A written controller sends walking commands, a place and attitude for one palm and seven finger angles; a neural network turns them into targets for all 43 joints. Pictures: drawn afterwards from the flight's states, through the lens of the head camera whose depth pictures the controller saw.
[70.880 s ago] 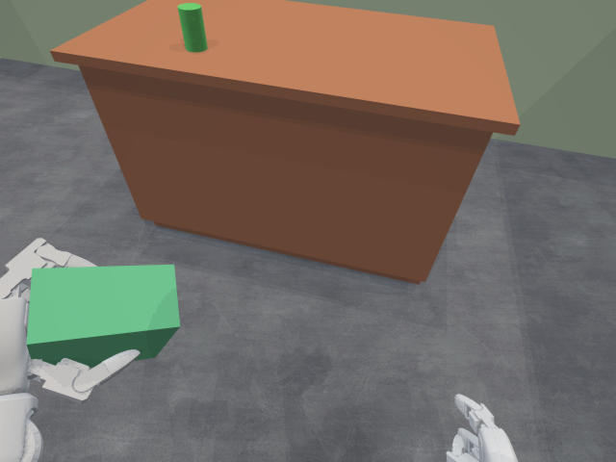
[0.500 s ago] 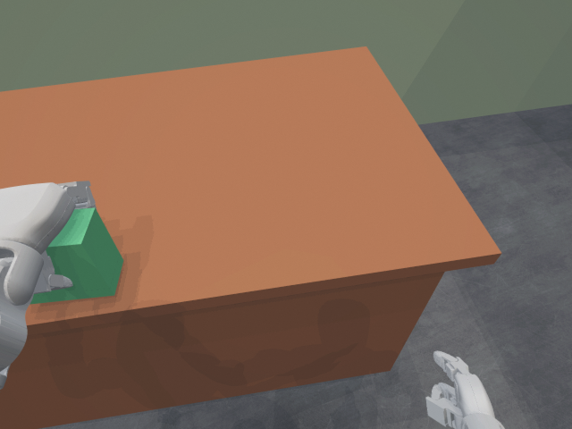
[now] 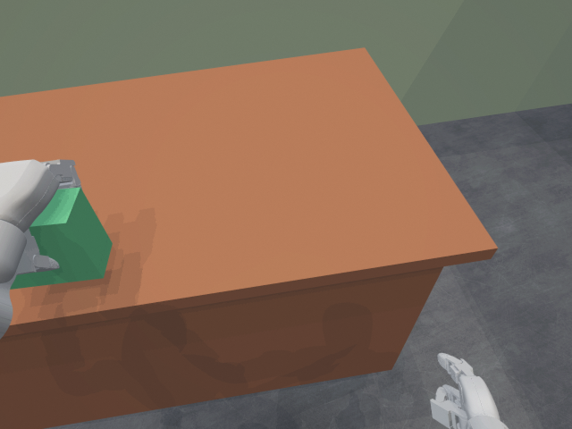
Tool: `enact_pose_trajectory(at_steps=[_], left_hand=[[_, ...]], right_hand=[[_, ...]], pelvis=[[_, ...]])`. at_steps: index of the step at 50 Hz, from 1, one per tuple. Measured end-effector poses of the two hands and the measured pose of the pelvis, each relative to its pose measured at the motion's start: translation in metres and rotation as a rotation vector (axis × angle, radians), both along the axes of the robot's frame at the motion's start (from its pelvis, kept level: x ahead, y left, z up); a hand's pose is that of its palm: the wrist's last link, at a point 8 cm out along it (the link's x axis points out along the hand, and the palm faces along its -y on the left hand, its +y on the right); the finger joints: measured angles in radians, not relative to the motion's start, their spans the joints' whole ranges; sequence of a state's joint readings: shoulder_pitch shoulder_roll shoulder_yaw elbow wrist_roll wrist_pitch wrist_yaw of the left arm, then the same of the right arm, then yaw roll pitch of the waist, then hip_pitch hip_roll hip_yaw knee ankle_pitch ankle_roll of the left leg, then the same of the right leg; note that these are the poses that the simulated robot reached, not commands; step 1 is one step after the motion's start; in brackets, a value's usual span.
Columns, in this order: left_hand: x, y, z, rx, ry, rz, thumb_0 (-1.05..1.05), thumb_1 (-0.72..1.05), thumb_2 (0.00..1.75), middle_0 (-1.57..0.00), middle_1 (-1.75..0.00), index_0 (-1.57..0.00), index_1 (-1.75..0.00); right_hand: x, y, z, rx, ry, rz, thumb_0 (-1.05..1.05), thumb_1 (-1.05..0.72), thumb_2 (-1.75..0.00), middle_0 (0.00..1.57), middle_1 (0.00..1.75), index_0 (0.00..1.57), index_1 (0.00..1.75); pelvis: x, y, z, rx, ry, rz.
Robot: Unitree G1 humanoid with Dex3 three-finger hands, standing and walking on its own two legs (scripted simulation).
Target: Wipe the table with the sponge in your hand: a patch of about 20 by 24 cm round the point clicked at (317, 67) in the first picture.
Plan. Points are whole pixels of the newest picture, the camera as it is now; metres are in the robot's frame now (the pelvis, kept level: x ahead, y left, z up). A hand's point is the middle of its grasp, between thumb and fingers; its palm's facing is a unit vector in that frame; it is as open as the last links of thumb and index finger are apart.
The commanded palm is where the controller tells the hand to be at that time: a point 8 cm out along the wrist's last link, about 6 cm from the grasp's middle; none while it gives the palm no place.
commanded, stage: lift the sponge slowly off the table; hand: left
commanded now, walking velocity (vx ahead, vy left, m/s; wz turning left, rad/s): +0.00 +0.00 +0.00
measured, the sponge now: (46, 248) +0.27 +0.37 +0.12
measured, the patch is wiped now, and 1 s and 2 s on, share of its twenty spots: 0.90 0.90 0.90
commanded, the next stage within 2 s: bring the sponge back beside the body in 0.68 s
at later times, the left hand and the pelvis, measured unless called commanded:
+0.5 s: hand (31, 194) +0.29 +0.35 +0.21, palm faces +0.05 +0.05 -1.00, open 10.4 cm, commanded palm +0.25 +0.35 +0.28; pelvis +0.00 +0.00 +0.00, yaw +0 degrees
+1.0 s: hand (33, 209) +0.27 +0.34 +0.20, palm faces +0.04 +0.04 -1.00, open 10.4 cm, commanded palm +0.23 +0.34 +0.28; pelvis +0.00 +0.01 +0.00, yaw +0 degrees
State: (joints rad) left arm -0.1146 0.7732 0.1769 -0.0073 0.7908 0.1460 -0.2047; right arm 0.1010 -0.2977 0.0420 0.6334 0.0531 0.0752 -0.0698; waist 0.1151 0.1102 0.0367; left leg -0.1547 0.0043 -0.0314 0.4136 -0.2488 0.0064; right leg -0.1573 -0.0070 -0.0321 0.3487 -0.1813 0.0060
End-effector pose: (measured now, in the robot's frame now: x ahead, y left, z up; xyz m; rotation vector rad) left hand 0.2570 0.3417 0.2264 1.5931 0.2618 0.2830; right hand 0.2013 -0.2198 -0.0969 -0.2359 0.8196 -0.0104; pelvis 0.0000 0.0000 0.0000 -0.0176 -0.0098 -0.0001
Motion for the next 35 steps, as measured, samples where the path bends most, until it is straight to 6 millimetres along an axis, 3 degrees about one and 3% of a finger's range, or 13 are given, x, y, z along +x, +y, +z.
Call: enact_pose_trajectory(at_steps=[11, 23, 35], left_hand=[[0.001, -0.012, 0.001, -0.004, 0.022, -0.064, 0.0, -0.55, 1.04, -0.7, -1.32, -0.72, -1.31], [0.01, -0.007, 0.033, 0.017, -0.059, -0.013, 0.0, -0.55, 1.04, -0.7, -1.32, -0.72, -1.31], [0.005, -0.006, 0.026, 0.006, 0.039, -0.024, 0.0, -0.55, 1.04, -0.7, -1.32, -0.72, -1.31]], right_hand=[[0.004, 0.007, 0.002, -0.004, -0.021, 0.02, 0.01, -0.91, -0.89, 0.2, 0.3, 0.2, 0.3], [0.006, 0.014, 0.002, 0.031, -0.023, 0.032, 0.01, -0.91, -0.89, 0.2, 0.3, 0.2, 0.3], [0.006, 0.01, 0.003, 0.004, -0.028, 0.038, 0.01, -0.91, -0.89, 0.2, 0.3, 0.2, 0.3]], pelvis=[[-0.003, 0.002, 0.0, 0.001, -0.004, 0.01], [-0.004, 0.003, 0.001, 0.004, 0.005, -0.002], [-0.004, 0.002, 0.0, 0.003, 0.008, 0.008]])
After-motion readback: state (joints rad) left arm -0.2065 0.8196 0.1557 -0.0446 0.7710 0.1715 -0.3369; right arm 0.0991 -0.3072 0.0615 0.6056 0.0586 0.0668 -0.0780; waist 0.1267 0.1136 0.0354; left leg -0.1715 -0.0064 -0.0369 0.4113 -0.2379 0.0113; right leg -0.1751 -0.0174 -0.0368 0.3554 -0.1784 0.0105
